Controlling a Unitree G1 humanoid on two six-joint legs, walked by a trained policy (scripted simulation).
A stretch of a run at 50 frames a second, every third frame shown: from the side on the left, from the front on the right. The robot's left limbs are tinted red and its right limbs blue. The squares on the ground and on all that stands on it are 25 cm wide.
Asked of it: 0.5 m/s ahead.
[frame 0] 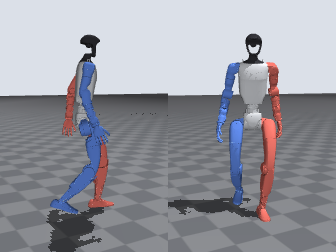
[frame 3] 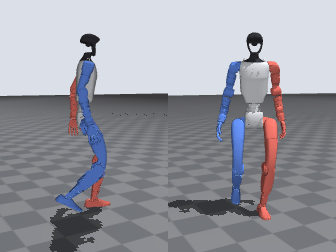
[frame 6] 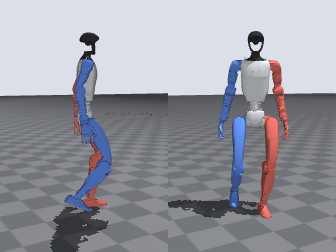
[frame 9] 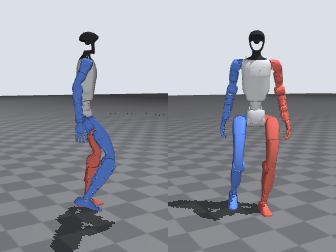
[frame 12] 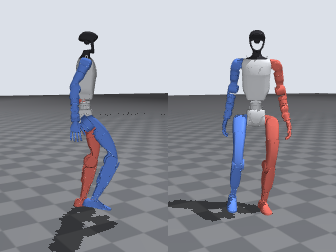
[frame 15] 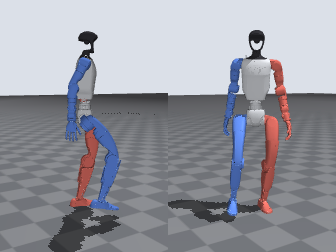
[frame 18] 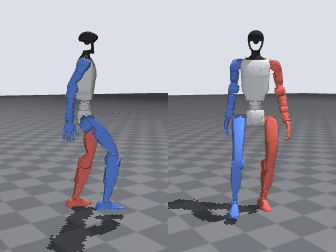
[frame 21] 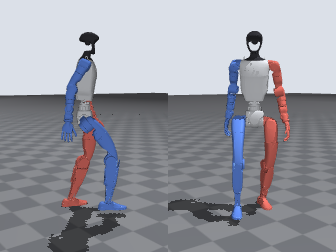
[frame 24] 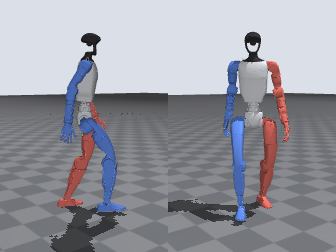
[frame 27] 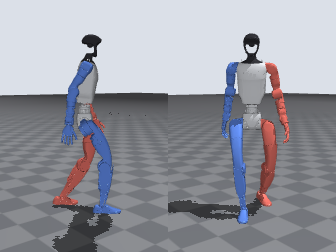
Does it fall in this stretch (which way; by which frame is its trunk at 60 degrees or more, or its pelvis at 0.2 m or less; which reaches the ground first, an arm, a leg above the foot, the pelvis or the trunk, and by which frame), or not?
no
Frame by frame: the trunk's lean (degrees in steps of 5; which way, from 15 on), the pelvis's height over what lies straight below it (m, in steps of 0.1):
0: 5, 0.8
3: 5, 0.8
6: 5, 0.8
9: 5, 0.8
12: 5, 0.8
15: 5, 0.8
18: 5, 0.8
21: 5, 0.8
24: 5, 0.8
27: 5, 0.8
